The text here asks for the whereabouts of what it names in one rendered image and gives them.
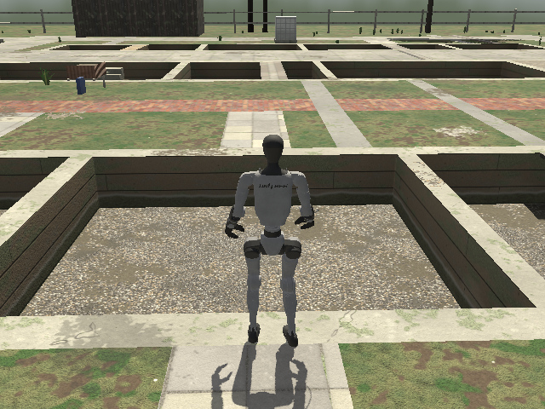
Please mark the robot right upper arm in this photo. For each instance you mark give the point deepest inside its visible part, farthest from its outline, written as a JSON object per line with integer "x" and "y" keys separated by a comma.
{"x": 300, "y": 181}

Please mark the right robot hand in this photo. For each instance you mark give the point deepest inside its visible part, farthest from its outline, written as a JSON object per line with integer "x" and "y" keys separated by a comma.
{"x": 301, "y": 219}

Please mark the robot left upper arm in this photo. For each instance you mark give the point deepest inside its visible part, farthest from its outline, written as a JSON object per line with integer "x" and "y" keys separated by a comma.
{"x": 245, "y": 180}

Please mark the left robot forearm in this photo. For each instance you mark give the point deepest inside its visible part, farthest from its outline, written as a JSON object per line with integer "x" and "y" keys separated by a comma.
{"x": 232, "y": 220}

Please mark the right robot forearm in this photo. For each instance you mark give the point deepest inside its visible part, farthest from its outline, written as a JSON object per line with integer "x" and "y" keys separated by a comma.
{"x": 309, "y": 218}

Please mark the robot left foot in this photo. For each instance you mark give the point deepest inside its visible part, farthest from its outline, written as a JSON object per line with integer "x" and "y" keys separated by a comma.
{"x": 253, "y": 335}

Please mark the left robot hand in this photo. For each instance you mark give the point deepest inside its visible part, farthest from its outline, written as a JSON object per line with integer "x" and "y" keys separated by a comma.
{"x": 229, "y": 233}

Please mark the humanoid robot head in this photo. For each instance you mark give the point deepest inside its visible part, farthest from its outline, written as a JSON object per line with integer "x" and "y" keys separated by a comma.
{"x": 273, "y": 146}

